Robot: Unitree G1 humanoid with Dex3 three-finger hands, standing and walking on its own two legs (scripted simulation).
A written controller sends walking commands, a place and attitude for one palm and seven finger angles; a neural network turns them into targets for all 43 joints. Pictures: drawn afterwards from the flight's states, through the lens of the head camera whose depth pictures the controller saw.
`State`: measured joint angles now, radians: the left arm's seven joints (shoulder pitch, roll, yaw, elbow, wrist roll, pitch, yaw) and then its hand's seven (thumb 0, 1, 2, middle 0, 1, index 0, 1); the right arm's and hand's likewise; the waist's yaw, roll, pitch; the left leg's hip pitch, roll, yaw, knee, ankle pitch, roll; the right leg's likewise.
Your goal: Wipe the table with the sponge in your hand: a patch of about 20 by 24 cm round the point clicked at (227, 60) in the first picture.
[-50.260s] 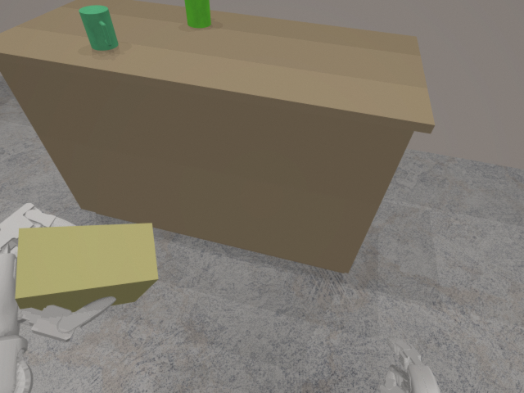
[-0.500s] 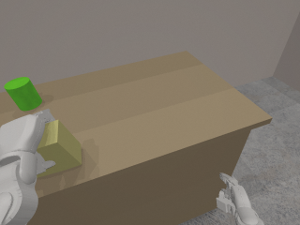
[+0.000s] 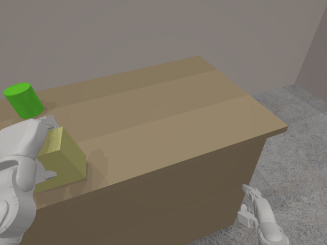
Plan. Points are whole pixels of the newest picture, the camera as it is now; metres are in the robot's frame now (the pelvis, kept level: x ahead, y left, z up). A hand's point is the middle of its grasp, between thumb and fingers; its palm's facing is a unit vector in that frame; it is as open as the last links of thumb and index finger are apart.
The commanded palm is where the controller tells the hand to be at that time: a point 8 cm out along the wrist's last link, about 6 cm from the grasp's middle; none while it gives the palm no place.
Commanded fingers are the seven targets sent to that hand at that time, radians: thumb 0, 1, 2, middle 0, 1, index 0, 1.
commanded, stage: lift the sponge slowly off the table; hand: left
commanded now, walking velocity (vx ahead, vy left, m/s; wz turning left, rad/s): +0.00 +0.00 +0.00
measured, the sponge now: (51, 166) +0.22 +0.31 +0.12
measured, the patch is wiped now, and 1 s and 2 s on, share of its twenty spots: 1.00 1.00 1.00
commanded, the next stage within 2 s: bring the sponge back beside the body in 1.28 s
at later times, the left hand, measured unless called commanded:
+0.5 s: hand (38, 137) +0.23 +0.31 +0.20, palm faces +0.22 -0.06 -0.97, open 10.1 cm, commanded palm +0.18 +0.31 +0.28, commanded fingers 0.00 0.10 1.30 -1.20 -1.60 -1.20 -1.60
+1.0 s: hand (27, 123) +0.23 +0.31 +0.24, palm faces +0.33 -0.06 -0.94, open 10.1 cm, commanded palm +0.18 +0.31 +0.31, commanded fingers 0.00 0.10 1.30 -1.20 -1.60 -1.20 -1.60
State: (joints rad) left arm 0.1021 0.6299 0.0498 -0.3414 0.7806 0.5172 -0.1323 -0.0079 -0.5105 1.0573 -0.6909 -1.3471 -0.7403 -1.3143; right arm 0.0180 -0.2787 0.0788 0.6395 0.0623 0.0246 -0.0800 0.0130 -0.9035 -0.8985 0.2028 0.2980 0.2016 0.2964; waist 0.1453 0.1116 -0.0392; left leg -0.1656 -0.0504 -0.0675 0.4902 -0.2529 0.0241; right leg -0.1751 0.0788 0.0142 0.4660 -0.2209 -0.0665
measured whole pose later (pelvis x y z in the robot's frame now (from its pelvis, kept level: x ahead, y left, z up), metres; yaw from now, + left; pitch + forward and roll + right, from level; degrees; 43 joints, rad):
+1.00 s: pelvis -0.02 +0.00 +0.00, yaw +0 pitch -5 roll +0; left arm -0.15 0.68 0.06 -0.29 0.73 0.54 -0.17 0.00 -0.51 1.06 -0.70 -1.34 -0.75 -1.31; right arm -0.01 -0.27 0.09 0.65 0.08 0.01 -0.11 0.01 -0.90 -0.90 0.20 0.30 0.20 0.30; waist 0.17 0.13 -0.03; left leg -0.18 -0.06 -0.07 0.48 -0.22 0.02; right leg -0.20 0.07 0.01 0.48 -0.20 -0.06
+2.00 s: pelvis -0.02 +0.00 +0.00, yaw +0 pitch -5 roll +0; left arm -0.04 0.67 0.08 -0.45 0.69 0.61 -0.17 -0.01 -0.51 1.05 -0.70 -1.34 -0.75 -1.31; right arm -0.01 -0.28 0.09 0.62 0.08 0.03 -0.11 0.01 -0.90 -0.90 0.20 0.30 0.20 0.30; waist 0.17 0.12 -0.03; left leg -0.17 -0.05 -0.06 0.49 -0.23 0.02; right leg -0.19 0.08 0.02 0.49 -0.20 -0.07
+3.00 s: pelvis -0.02 +0.00 +0.00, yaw -1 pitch -6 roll +0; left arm 0.06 0.64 0.12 -0.56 0.65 0.60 -0.09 -0.01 -0.52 1.05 -0.71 -1.33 -0.75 -1.31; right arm 0.00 -0.26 0.10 0.61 0.08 0.03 -0.10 0.01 -0.90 -0.90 0.20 0.30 0.20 0.30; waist 0.17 0.12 -0.03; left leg -0.15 -0.05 -0.04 0.49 -0.22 0.02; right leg -0.17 0.08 0.04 0.47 -0.19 -0.06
